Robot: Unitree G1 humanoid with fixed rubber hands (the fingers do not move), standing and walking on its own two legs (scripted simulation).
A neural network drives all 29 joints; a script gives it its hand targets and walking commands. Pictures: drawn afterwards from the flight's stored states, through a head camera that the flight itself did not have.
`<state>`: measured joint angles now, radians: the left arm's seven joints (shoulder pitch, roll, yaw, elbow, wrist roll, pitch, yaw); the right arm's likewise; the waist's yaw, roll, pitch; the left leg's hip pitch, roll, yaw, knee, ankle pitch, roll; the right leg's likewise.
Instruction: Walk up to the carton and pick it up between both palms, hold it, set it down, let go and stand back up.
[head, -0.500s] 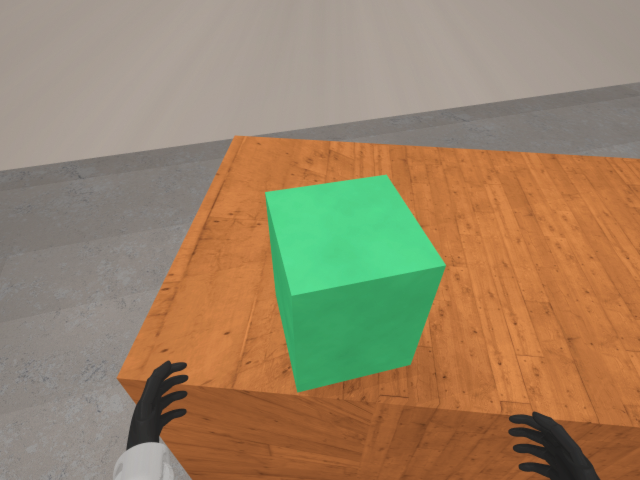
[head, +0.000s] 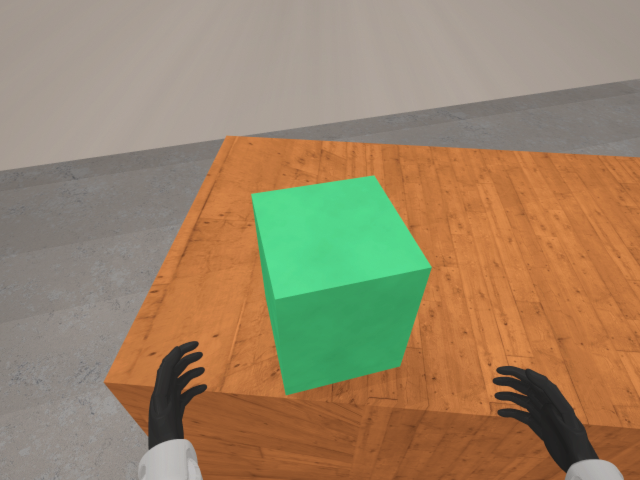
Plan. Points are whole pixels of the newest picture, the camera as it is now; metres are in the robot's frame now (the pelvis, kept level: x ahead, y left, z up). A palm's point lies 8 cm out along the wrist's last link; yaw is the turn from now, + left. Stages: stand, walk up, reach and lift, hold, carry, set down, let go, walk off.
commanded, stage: reach and lift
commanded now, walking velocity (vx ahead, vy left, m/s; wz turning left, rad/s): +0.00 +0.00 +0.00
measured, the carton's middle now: (330, 285) +0.38 -0.01 +0.03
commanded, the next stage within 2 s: none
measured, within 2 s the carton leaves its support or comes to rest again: neither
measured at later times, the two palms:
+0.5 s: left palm (172, 375) +0.23 +0.17 +0.07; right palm (540, 357) +0.25 -0.26 +0.05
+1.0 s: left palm (188, 301) +0.27 +0.15 +0.14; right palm (523, 280) +0.31 -0.23 +0.12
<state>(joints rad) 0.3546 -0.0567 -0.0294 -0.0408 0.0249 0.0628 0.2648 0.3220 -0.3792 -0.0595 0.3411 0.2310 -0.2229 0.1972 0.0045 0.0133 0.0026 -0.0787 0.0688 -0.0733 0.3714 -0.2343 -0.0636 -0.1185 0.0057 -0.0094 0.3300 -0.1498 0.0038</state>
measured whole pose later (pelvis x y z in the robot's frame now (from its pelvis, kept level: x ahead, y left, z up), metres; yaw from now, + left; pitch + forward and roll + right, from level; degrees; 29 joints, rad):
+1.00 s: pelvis -0.02 -0.01 +0.00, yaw -1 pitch -5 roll +0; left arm -0.15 0.03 -0.02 -0.34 -0.01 0.73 0.26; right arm -0.28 -0.38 -0.05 0.17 0.28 0.27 0.05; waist 0.01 0.01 0.09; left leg -0.05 0.07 -0.07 0.32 -0.19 -0.07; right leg -0.11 0.01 0.00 0.31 -0.12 0.00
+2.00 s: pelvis +0.00 -0.01 +0.00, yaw -1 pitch +0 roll -1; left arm -0.64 0.05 0.06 0.08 -0.01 0.73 0.21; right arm -0.84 -0.46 0.11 0.68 0.38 0.28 0.05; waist 0.06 0.01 0.08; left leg -0.12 0.07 -0.06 0.32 -0.20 -0.08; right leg -0.18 0.01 0.01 0.31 -0.12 0.00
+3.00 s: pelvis +0.00 -0.01 +0.00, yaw -1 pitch +4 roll -1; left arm -0.54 -0.13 0.12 0.37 0.14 0.30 0.24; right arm -0.73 -0.27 0.11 0.82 0.35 -0.02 -0.03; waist 0.06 0.01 0.02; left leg -0.20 0.07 -0.06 0.32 -0.19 -0.08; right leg -0.26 0.01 0.01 0.30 -0.11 0.00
